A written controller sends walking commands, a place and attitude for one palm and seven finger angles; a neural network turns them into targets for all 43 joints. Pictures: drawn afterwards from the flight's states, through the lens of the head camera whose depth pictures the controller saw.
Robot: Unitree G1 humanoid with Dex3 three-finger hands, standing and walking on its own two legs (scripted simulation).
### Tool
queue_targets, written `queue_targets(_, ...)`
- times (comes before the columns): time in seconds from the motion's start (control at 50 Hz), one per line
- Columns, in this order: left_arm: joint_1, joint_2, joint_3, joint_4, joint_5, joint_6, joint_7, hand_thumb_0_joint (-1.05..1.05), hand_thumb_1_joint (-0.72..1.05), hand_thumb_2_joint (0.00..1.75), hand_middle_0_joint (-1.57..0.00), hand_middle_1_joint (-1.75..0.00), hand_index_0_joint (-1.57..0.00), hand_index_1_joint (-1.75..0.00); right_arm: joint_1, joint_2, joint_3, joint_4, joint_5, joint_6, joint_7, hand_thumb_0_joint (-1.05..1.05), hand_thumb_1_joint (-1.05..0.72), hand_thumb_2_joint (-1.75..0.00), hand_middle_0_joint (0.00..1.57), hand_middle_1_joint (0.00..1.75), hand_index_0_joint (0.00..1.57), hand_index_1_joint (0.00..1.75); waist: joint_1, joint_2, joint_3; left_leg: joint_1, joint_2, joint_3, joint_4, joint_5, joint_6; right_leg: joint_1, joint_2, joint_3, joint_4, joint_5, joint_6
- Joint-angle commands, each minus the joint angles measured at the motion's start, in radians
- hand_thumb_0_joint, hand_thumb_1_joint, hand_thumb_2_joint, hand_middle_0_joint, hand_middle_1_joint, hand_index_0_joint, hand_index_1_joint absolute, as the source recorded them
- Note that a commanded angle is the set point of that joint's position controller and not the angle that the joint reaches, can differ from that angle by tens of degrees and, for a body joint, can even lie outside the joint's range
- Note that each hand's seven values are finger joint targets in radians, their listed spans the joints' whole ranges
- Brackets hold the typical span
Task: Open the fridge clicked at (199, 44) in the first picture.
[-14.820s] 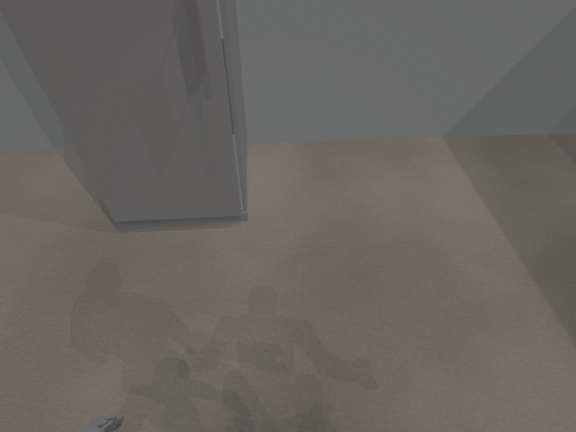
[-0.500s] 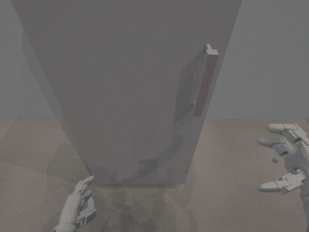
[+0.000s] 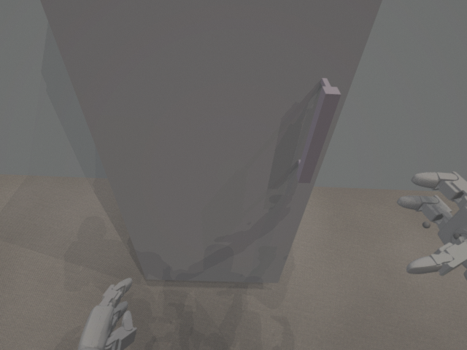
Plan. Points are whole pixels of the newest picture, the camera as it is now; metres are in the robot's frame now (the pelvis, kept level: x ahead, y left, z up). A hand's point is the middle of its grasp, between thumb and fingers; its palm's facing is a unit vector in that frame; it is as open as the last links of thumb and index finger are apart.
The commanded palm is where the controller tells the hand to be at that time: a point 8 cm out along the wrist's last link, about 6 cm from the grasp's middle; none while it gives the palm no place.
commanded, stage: raise the hand to about handle height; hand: right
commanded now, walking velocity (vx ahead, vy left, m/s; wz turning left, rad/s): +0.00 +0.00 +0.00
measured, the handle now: (313, 134) +0.52 -0.15 +0.12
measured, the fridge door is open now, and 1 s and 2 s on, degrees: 0 0 0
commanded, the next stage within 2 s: move the hooked fingers beside the handle in 0.26 s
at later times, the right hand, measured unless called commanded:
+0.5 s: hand (419, 219) +0.28 -0.26 +0.15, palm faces +0.05 +1.00 -0.03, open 14.0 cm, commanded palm +0.26 -0.31 +0.15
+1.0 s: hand (398, 193) +0.34 -0.25 +0.15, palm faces +0.03 +1.00 -0.01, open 14.0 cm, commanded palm +0.32 -0.30 +0.14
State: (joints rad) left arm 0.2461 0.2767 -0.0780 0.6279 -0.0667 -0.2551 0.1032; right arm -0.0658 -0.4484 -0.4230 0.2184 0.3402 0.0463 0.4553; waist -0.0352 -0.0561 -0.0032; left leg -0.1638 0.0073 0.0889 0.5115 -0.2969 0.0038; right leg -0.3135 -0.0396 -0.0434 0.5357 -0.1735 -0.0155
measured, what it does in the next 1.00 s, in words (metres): stands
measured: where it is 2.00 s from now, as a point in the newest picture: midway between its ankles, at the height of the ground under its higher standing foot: outside the picture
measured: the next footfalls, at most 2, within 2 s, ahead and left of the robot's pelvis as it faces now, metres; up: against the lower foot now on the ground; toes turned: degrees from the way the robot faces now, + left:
none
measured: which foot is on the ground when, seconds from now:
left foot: down 0.00-1.00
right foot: down 0.00-1.00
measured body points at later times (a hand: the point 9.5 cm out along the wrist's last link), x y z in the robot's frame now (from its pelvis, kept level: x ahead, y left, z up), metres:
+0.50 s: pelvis +0.00 +0.01 +0.00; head -0.02 +0.02 +0.45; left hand +0.19 +0.24 -0.07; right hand +0.27 -0.32 +0.15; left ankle -0.01 +0.12 -0.73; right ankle +0.07 -0.11 -0.73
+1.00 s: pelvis +0.00 +0.00 +0.00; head -0.01 +0.00 +0.45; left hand +0.15 +0.24 -0.08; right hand +0.33 -0.31 +0.15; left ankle -0.01 +0.12 -0.73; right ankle +0.07 -0.11 -0.73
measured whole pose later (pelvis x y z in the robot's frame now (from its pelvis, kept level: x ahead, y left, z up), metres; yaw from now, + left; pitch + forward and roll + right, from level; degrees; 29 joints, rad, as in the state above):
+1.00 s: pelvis +0.00 +0.00 +0.00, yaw +1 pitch -1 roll +1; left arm 0.27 0.27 -0.06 0.64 -0.06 -0.21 0.11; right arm -0.29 -0.43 -0.38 0.42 0.28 0.01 0.38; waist -0.01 -0.03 -0.01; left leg -0.20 0.01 0.07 0.52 -0.30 0.00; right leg -0.34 -0.04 -0.06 0.54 -0.18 -0.02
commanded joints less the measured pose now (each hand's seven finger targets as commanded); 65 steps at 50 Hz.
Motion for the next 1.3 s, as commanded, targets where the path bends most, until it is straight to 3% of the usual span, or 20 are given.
queue_targets(0.0,-0.127,0.116,0.053,-0.165,0.001,-0.066,0.016,0.00,0.90,0.90,-0.20,-0.30,-0.20,-0.30,-0.273,-0.276,-0.127,-0.234,0.028,-0.087,-0.024,0.00,0.50,-0.30,0.30,1.20,0.30,1.20,-0.011,-0.020,-0.164,-0.112,-0.022,-0.053,-0.120,0.072,0.010,0.199,0.026,0.060,-0.079,-0.028,-0.017)
queue_targets(0.04,-0.127,0.114,0.053,-0.161,0.000,-0.068,0.017,0.00,0.90,0.90,-0.20,-0.30,-0.20,-0.30,-0.285,-0.269,-0.119,-0.249,0.024,-0.095,-0.027,0.00,0.50,-0.30,0.30,1.20,0.30,1.20,-0.010,-0.061,-0.168,-0.108,-0.022,-0.050,-0.115,0.091,0.011,0.214,0.027,0.056,-0.080,-0.014,-0.016)
queue_targets(0.08,-0.125,0.116,0.054,-0.155,0.001,-0.066,0.019,0.00,0.90,0.90,-0.20,-0.30,-0.20,-0.30,-0.263,-0.266,-0.120,-0.214,0.026,-0.090,-0.026,0.00,0.50,-0.30,0.30,1.20,0.30,1.20,-0.007,-0.007,-0.143,-0.110,-0.018,-0.063,-0.121,0.116,0.003,0.190,0.025,0.048,-0.069,-0.005,-0.020)
queue_targets(0.14,-0.128,0.114,0.054,-0.158,-0.002,-0.063,0.022,0.00,0.90,0.90,-0.20,-0.30,-0.20,-0.30,-0.280,-0.254,-0.103,-0.212,0.023,-0.082,-0.019,0.00,0.50,-0.30,0.30,1.20,0.30,1.20,-0.005,-0.050,-0.137,-0.121,-0.018,-0.063,-0.121,0.101,0.004,0.196,0.028,0.049,-0.075,-0.019,-0.017)
queue_targets(0.16,-0.126,0.117,0.055,-0.157,0.000,-0.062,0.022,0.00,0.90,0.90,-0.20,-0.30,-0.20,-0.30,-0.272,-0.252,-0.099,-0.213,0.025,-0.081,-0.019,0.00,0.50,-0.30,0.30,1.20,0.30,1.20,-0.006,-0.003,-0.149,-0.105,-0.018,-0.065,-0.120,0.112,0.001,0.194,0.024,0.047,-0.067,-0.005,-0.018)
queue_targets(0.24,-0.128,0.115,0.055,-0.160,-0.002,-0.059,0.023,0.00,0.90,0.90,-0.20,-0.30,-0.20,-0.30,-0.279,-0.249,-0.099,-0.217,0.028,-0.077,-0.013,0.00,0.50,-0.30,0.30,1.20,0.30,1.20,-0.005,-0.023,-0.157,-0.112,-0.018,-0.064,-0.115,0.131,0.000,0.205,0.028,0.047,-0.067,0.004,-0.019)
queue_targets(0.26,-0.125,0.117,0.056,-0.160,0.001,-0.056,0.022,0.00,0.90,0.90,-0.20,-0.30,-0.20,-0.30,-0.257,-0.259,-0.110,-0.199,0.031,-0.075,-0.014,0.00,0.50,-0.30,0.30,1.20,0.30,1.20,-0.008,0.028,-0.153,-0.103,-0.017,-0.072,-0.116,0.144,-0.004,0.190,0.024,0.045,-0.057,0.015,-0.020)
queue_targets(0.34,-0.132,0.114,0.056,-0.166,-0.002,-0.054,0.020,0.00,0.90,0.90,-0.20,-0.30,-0.20,-0.30,-0.277,-0.250,-0.103,-0.226,0.029,-0.076,-0.015,0.00,0.50,-0.30,0.30,1.20,0.30,1.20,-0.009,-0.031,-0.161,-0.109,-0.022,-0.056,-0.104,0.153,0.002,0.207,0.028,0.046,-0.067,0.021,-0.017)
queue_targets(0.38,-0.128,0.117,0.058,-0.162,0.000,-0.052,0.020,0.00,0.90,0.90,-0.20,-0.30,-0.20,-0.30,-0.280,-0.263,-0.118,-0.211,0.032,-0.074,-0.022,0.00,0.50,-0.30,0.30,1.20,0.30,1.20,-0.009,-0.005,-0.167,-0.106,-0.018,-0.066,-0.106,0.167,-0.001,0.198,0.027,0.045,-0.059,0.027,-0.019)
queue_targets(0.5,-0.124,0.118,0.054,-0.147,-0.005,-0.040,0.033,0.00,0.90,0.90,-0.20,-0.30,-0.20,-0.30,-0.427,-0.225,-0.041,-0.151,0.011,-0.073,-0.029,0.00,0.50,-0.30,0.30,1.20,0.30,1.20,0.021,-0.020,-0.133,-0.155,-0.020,-0.064,-0.117,0.076,0.002,0.190,0.026,0.056,-0.073,-0.043,-0.017)
queue_targets(0.56,-0.115,0.125,0.057,-0.141,-0.002,-0.035,0.038,0.00,0.90,0.90,-0.20,-0.30,-0.20,-0.30,-0.454,-0.265,-0.066,-0.104,0.005,-0.086,-0.034,0.00,0.50,-0.30,0.30,1.20,0.30,1.20,0.017,0.008,-0.158,-0.144,-0.019,-0.067,-0.119,0.069,0.005,0.189,0.022,0.056,-0.068,-0.040,-0.018)
queue_targets(0.62,-0.116,0.118,0.055,-0.147,0.000,-0.039,0.034,0.00,0.90,0.90,-0.20,-0.30,-0.20,-0.30,-0.504,-0.241,-0.041,-0.117,-0.005,-0.100,-0.040,0.00,0.50,-0.30,0.30,1.20,0.30,1.20,0.015,-0.054,-0.208,-0.132,-0.021,-0.055,-0.102,0.091,0.013,0.220,0.024,0.064,-0.074,-0.022,-0.014)
queue_targets(0.76,-0.095,0.129,0.062,-0.150,0.001,-0.024,0.023,0.00,0.90,0.90,-0.20,-0.30,-0.20,-0.30,-0.447,-0.255,-0.067,-0.017,-0.010,-0.083,-0.053,0.00,0.50,-0.30,0.30,1.20,0.30,1.20,0.001,0.032,-0.191,-0.124,-0.025,-0.050,-0.099,0.114,0.013,0.178,0.018,0.057,-0.076,-0.007,-0.017)
queue_targets(0.86,-0.081,0.132,0.065,-0.147,0.000,-0.011,0.022,0.00,0.90,0.90,-0.20,-0.30,-0.20,-0.30,-0.555,-0.266,-0.054,-0.019,-0.024,-0.098,-0.064,0.00,0.50,-0.30,0.30,1.20,0.30,1.20,0.022,0.009,-0.199,-0.139,-0.026,-0.051,-0.098,0.098,0.014,0.182,0.016,0.054,-0.071,-0.017,-0.016)
queue_targets(0.94,-0.071,0.130,0.068,-0.144,0.004,-0.014,0.023,0.00,0.90,0.90,-0.20,-0.30,-0.20,-0.30,-0.616,-0.224,-0.011,-0.045,-0.035,-0.123,-0.073,0.00,0.50,-0.30,0.30,1.20,0.30,1.20,0.029,-0.069,-0.243,-0.152,-0.030,-0.047,-0.085,0.112,0.021,0.233,0.018,0.066,-0.072,0.001,-0.012)
queue_targets(1.06,-0.048,0.145,0.072,-0.117,0.001,0.007,0.025,0.00,0.90,0.90,-0.20,-0.30,-0.20,-0.30,-0.644,-0.230,-0.001,0.114,-0.046,-0.096,-0.093,0.00,0.50,-0.30,0.30,1.20,0.30,1.20,0.045,0.057,-0.160,-0.195,-0.028,-0.050,-0.103,0.037,0.012,0.150,0.014,0.064,-0.077,-0.090,-0.020)
queue_targets(1.12,-0.046,0.142,0.072,-0.115,0.003,0.015,0.024,0.00,0.90,0.90,-0.20,-0.30,-0.20,-0.30,-0.785,-0.232,0.028,0.104,-0.072,-0.111,-0.112,0.00,0.50,-0.30,0.30,1.20,0.30,1.20,0.062,-0.020,-0.202,-0.210,-0.026,-0.050,-0.088,0.034,0.017,0.177,0.015,0.073,-0.074,-0.088,-0.016)
queue_targets(1.18,-0.025,0.145,0.078,-0.117,0.012,0.016,0.016,0.00,0.90,0.90,-0.20,-0.30,-0.20,-0.30,-0.763,-0.266,-0.016,0.100,-0.072,-0.148,-0.126,0.00,0.50,-0.30,0.30,1.20,0.30,1.20,0.042,-0.033,-0.300,-0.164,-0.029,-0.055,-0.072,0.103,0.024,0.217,0.014,0.071,-0.050,-0.005,-0.017)
queue_targets(1.26,-0.001,0.152,0.076,-0.102,0.008,0.037,0.013,0.00,0.90,0.90,-0.20,-0.30,-0.20,-0.30,-0.754,-0.270,-0.012,0.248,-0.071,-0.149,-0.114,0.00,0.50,-0.30,0.30,1.20,0.30,1.20,0.057,0.053,-0.231,-0.179,-0.029,-0.054,-0.072,0.099,0.014,0.137,0.014,0.055,-0.041,-0.026,-0.023)
queue_targets(1.28,-0.005,0.154,0.076,-0.104,0.008,0.041,0.012,0.00,0.90,0.90,-0.20,-0.30,-0.20,-0.30,-0.782,-0.267,0.001,0.278,-0.079,-0.143,-0.110,0.00,0.50,-0.30,0.30,1.20,0.30,1.20,0.061,0.031,-0.210,-0.200,-0.025,-0.060,-0.068,0.088,0.012,0.119,0.016,0.053,-0.039,-0.045,-0.022)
